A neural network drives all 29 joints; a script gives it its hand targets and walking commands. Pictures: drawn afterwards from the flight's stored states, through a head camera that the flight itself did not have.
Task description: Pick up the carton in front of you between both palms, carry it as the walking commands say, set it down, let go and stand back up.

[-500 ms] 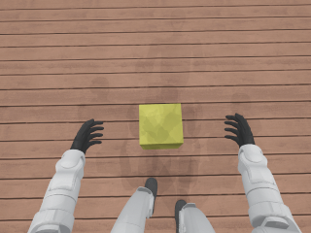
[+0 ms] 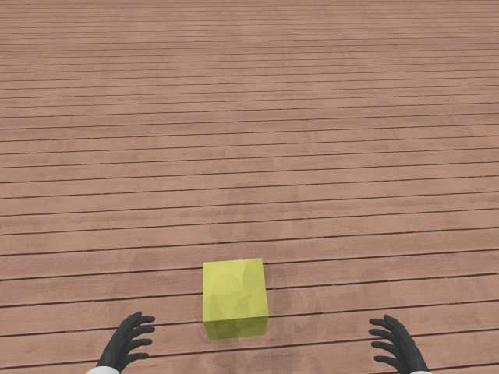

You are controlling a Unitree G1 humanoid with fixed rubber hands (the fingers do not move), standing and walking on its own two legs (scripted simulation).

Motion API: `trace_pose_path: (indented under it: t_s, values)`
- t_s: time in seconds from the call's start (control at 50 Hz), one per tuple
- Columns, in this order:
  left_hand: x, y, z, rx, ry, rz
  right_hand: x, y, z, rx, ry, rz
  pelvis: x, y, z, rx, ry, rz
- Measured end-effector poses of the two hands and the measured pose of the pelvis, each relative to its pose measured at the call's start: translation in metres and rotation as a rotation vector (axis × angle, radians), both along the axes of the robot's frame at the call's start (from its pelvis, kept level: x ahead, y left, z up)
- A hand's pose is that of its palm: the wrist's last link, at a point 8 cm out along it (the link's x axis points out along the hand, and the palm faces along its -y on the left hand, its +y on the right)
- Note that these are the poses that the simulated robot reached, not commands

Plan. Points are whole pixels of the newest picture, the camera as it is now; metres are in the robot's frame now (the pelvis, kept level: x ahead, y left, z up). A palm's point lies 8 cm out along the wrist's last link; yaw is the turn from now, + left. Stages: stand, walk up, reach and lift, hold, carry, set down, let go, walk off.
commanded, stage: let go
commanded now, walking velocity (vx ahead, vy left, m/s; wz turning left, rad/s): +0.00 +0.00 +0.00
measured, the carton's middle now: (235, 300) +0.45 +0.08 -0.65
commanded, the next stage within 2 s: stand in 0.38 s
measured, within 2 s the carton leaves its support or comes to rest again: neither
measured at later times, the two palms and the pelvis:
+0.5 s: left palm (96, 346) +0.18 +0.28 -0.09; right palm (410, 371) +0.16 -0.23 -0.07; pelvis +0.02 +0.02 -0.01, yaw -2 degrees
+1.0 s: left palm (86, 345) +0.18 +0.30 -0.10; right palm out of the picture +0.14 -0.28 -0.09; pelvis +0.05 +0.02 +0.00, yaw -4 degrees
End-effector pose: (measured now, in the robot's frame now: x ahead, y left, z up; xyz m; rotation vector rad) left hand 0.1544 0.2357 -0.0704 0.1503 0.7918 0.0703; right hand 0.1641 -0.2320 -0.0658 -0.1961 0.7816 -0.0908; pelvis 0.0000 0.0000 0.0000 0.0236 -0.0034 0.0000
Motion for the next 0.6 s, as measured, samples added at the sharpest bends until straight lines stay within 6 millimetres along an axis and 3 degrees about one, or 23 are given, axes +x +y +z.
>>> trace_pose_path:
  t_s: [0.18,0.42,0.6]
  values:
    - [0.007,-0.009,0.0,-0.011,0.0,-0.022,-0.013,0.0,0.001,0.017,0.033,-0.013,-0.002,0.0,0.0,0.0,-0.069,0.0]
    - [0.023,0.017,-0.008,0.035,0.023,0.01,0.002,0.017,-0.005,-0.024,0.016,-0.03,0.008,0.019,-0.006,-0.013,-0.018,-0.013]
    - [0.024,0.067,-0.023,0.159,0.073,-0.019,-0.002,-0.027,-0.002,-0.195,0.092,-0.085,0.029,0.029,-0.006,-0.007,0.032,-0.054]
